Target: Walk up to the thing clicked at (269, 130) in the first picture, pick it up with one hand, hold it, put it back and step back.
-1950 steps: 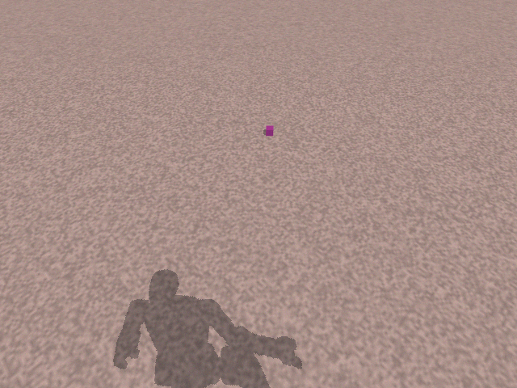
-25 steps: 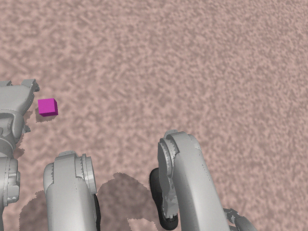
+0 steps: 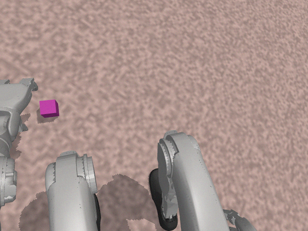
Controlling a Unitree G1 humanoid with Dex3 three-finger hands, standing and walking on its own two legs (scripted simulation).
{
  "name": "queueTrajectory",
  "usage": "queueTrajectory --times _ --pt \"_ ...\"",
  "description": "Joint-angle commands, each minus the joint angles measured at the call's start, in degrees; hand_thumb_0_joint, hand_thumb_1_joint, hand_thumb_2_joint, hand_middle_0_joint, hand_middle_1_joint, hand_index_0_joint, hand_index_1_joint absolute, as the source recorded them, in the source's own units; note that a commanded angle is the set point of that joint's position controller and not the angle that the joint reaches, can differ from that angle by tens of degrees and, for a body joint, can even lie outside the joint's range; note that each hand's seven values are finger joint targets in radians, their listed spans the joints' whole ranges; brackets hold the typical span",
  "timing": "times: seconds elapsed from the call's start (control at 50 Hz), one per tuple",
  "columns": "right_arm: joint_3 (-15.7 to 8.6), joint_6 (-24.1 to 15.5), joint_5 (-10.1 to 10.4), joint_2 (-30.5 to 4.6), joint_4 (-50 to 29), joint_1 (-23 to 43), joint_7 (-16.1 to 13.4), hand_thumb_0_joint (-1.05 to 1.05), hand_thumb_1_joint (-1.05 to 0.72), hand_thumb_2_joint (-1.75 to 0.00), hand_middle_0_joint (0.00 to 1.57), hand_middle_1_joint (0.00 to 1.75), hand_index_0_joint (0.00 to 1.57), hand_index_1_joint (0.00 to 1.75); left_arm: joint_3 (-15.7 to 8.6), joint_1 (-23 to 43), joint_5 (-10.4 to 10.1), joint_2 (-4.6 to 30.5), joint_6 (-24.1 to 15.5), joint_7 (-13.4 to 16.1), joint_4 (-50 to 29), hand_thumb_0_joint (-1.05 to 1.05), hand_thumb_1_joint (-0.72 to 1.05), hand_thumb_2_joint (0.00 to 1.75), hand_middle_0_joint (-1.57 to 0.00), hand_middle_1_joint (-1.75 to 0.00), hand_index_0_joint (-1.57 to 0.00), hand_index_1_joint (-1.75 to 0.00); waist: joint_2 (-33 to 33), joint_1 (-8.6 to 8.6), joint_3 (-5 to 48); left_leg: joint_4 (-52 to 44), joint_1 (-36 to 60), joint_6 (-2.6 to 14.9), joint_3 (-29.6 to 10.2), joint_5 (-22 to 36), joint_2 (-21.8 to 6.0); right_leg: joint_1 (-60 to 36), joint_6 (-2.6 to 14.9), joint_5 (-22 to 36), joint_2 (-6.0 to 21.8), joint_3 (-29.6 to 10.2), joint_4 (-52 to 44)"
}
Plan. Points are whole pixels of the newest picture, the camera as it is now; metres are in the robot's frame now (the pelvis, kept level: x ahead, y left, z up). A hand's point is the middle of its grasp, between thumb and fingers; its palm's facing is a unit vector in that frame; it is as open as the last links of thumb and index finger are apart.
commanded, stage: rise first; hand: left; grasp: from above
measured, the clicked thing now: (49, 108) +0.49 +0.23 -0.30
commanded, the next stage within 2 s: approach in 0.52 s
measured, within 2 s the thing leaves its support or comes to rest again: neither
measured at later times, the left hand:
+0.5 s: hand (18, 113) +0.44 +0.28 -0.17, palm faces -0.48 -0.02 -0.88, open 11.7 cm
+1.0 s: hand (44, 95) +0.49 +0.21 -0.17, palm faces -0.42 -0.01 -0.91, open 11.1 cm
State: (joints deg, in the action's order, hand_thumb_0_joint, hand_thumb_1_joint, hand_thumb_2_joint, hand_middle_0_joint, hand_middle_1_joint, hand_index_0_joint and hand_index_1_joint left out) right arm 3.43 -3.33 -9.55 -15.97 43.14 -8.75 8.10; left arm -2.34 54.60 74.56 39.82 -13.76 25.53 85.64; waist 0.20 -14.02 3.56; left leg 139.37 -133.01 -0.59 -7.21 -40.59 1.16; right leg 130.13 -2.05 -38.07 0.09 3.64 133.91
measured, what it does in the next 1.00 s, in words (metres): stands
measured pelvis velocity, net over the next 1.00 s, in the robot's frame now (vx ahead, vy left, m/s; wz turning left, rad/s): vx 0.00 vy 0.00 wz -0.01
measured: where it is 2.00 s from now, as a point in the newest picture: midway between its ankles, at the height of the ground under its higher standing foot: (130, 222)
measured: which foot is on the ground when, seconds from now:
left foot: down 0.00-1.00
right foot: down 0.00-1.00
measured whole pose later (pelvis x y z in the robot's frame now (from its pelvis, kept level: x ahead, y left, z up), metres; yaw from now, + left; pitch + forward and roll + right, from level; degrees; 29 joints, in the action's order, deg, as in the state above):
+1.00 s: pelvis +0.00 +0.00 +0.00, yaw -1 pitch +35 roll -8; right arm 5.0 -5.6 -10.5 -15.7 43.0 -9.1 8.2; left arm 1.1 63.0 76.2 37.3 -11.6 28.7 91.9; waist 0.5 -17.9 3.3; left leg 138.9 -133.8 -0.9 -7.5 -40.0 0.9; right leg 131.3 -1.8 -37.0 -0.3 3.9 133.2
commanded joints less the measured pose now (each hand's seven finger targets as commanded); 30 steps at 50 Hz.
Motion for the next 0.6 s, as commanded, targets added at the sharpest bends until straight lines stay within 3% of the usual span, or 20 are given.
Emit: queueTrajectory --times 0.0,0.04,0.06,0.2,0.24,0.3,0.32,0.34,0.38,0.4,0.42,0.44,0.5,0.54,0.56,0.58 --pt "-4.30 -0.31 0.23 -14.14 -0.36 -11.86 -0.71 0.00 -0.90 -0.90 0.20 0.30 0.20 0.30 -1.25 18.08 -0.49 12.65 -0.18 1.48 -6.02 0.00 -0.18 0.73 -0.39 -0.68 -0.39 -0.68 -14.29 -1.46 35.32 -14.82 26.44 2.48 5.22 9.33 0.76 -18.81 4.11 10.16 -1.57 5.10 -13.46" --pt "-4.19 -0.43 0.34 -13.99 -0.29 -11.75 -0.67 0.00 -0.90 -0.90 0.20 0.30 0.20 0.30 -1.05 18.24 -0.58 12.01 -0.19 1.48 -7.74 0.00 -0.19 0.74 -0.40 -0.67 -0.39 -0.68 -15.42 -1.14 35.87 -15.19 27.41 2.30 5.39 9.57 0.80 -19.08 4.20 10.34 -1.59 5.05 -13.54" --pt "-4.22 -0.36 0.48 -14.25 -0.46 -11.58 -0.75 0.00 -0.90 -0.90 0.20 0.30 0.20 0.30 -1.74 18.92 -0.83 13.39 -0.33 1.63 -9.39 0.00 -0.19 0.73 -0.40 -0.67 -0.39 -0.68 -16.61 -0.33 38.13 -15.27 28.31 2.19 5.32 10.25 0.82 -19.28 4.31 10.86 -1.56 4.96 -13.16" --pt "-4.31 -0.63 0.62 -13.94 -0.62 -11.17 -0.57 0.00 -0.91 -0.90 0.20 0.30 0.20 0.30 -0.87 17.79 -0.26 12.16 0.19 1.33 -6.63 0.00 -0.16 0.71 -0.43 -0.64 -0.42 -0.65 -16.25 -1.08 35.23 -16.03 28.31 2.05 5.11 8.70 0.65 -17.16 4.51 9.37 -1.57 5.25 -13.16" --pt "-4.48 -0.48 0.90 -14.21 -0.67 -11.39 -0.86 0.00 -0.90 -0.90 0.20 0.30 0.20 0.30 -2.03 18.01 -0.59 14.19 0.04 1.48 -8.79 0.00 -0.17 0.72 -0.42 -0.64 -0.41 -0.65 -16.45 -0.01 38.02 -15.63 28.91 2.20 5.43 10.02 0.84 -18.71 4.37 10.49 -1.44 4.79 -13.42" --pt "-4.26 -0.77 0.58 -13.85 -0.40 -11.58 -0.58 0.00 -0.90 -0.90 0.20 0.30 0.20 0.30 -0.02 17.45 -1.03 9.90 0.08 1.08 -5.20 0.00 -0.14 0.69 -0.44 -0.62 -0.43 -0.63 -14.29 -2.02 34.87 -15.26 27.42 2.24 5.03 9.21 0.69 -17.12 4.29 10.10 -1.42 5.15 -13.16" --pt "-4.24 -0.81 0.66 -13.97 -0.32 -11.80 -0.58 0.00 -0.90 -0.90 0.20 0.30 0.20 0.30 -0.02 18.95 -0.79 10.87 -0.27 0.94 -6.32 0.00 -0.14 0.69 -0.44 -0.63 -0.43 -0.64 -14.10 -2.39 34.05 -15.45 26.01 2.43 4.99 7.94 0.79 -17.17 4.24 8.98 -1.60 5.19 -13.64" --pt "-4.27 -0.72 0.72 -14.16 -0.54 -11.84 -0.74 0.00 -0.90 -0.90 0.20 0.30 0.20 0.30 -1.09 18.25 -0.80 12.80 -0.45 0.97 -7.01 0.00 -0.14 0.69 -0.44 -0.62 -0.43 -0.63 -14.18 -1.33 34.92 -15.61 26.19 2.48 5.17 8.08 0.94 -18.05 4.19 8.87 -1.45 4.95 -13.97" --pt "-4.24 -0.81 0.59 -14.20 -0.97 -12.19 -0.81 0.00 -0.90 -0.90 0.20 0.30 0.20 0.30 -1.87 18.20 -1.06 13.66 -0.85 1.12 -8.52 0.00 -0.13 0.69 -0.46 -0.60 -0.44 -0.61 -15.05 -0.74 37.16 -15.55 26.55 2.38 5.34 8.57 0.99 -19.65 4.10 9.00 -1.34 4.87 -13.98" --pt "-4.33 -0.86 0.62 -13.89 -0.66 -11.91 -0.72 0.00 -0.90 -0.90 0.20 0.30 0.20 0.30 -0.93 16.80 -1.14 11.94 -0.85 1.02 -7.38 0.00 -0.12 0.68 -0.46 -0.60 -0.45 -0.62 -15.29 -0.37 37.21 -15.86 27.20 2.21 5.29 8.77 0.92 -19.21 4.31 9.13 -1.45 4.90 -13.63" --pt "-4.15 -0.98 0.55 -13.95 -0.47 -12.15 -0.66 0.00 -0.90 -0.90 0.20 0.30 0.20 0.30 -0.69 17.62 -0.91 11.65 -0.91 1.15 -6.79 0.00 -0.12 0.67 -0.45 -0.62 -0.45 -0.63 -14.62 -1.46 35.86 -15.38 26.97 2.32 5.15 8.78 0.84 -18.27 4.21 9.33 -1.46 5.13 -13.49" --pt "-4.09 -0.88 0.60 -14.09 -0.62 -12.31 -0.77 0.00 -0.90 -0.90 0.20 0.30 0.20 0.30 -1.32 19.52 -0.52 13.24 -1.26 1.27 -9.27 0.00 -0.12 0.67 -0.45 -0.63 -0.44 -0.63 -15.10 -1.30 37.42 -15.43 27.11 2.38 5.13 9.03 0.96 -19.06 4.15 9.63 -1.56 5.01 -13.71" --pt "-4.42 -0.85 0.75 -14.28 -0.84 -12.39 -0.78 0.00 -0.90 -0.90 0.20 0.30 0.20 0.30 -2.20 17.11 -0.13 13.70 -1.12 1.82 -8.26 0.00 -0.09 0.65 -0.47 -0.59 -0.47 -0.60 -17.04 -0.13 38.89 -15.68 29.60 1.85 5.24 11.24 0.91 -18.96 4.35 11.29 -1.27 5.09 -12.79" --pt "-3.96 -1.09 0.32 -13.87 -0.41 -12.38 -0.47 0.00 -0.90 -0.90 0.20 0.30 0.20 0.30 -0.41 18.03 -0.48 10.21 -0.90 2.14 -4.60 0.00 -0.09 0.65 -0.46 -0.62 -0.46 -0.62 -13.57 -2.77 35.14 -14.52 26.97 2.33 5.09 9.73 0.75 -17.88 4.03 10.70 -1.56 5.34 -13.31" --pt "-3.92 -1.16 0.27 -14.20 -0.10 -12.72 -0.43 0.00 -0.90 -0.90 0.20 0.30 0.20 0.30 -1.45 19.11 0.26 12.42 -0.96 2.32 -6.16 0.00 -0.10 0.66 -0.46 -0.61 -0.45 -0.61 -14.82 -2.27 35.28 -15.27 27.27 2.14 5.05 10.00 0.98 -17.91 4.14 10.75 -1.40 5.36 -13.09" --pt "-4.19 -1.10 0.54 -14.39 -0.42 -12.36 -0.55 0.00 -0.90 -0.90 0.20 0.30 0.20 0.30 -2.43 18.23 0.31 14.23 -1.00 2.51 -7.40 0.00 -0.10 0.65 -0.47 -0.60 -0.46 -0.61 -16.92 -0.56 36.73 -15.86 28.48 1.93 5.09 10.70 0.94 -17.87 4.40 10.94 -1.35 5.26 -12.78"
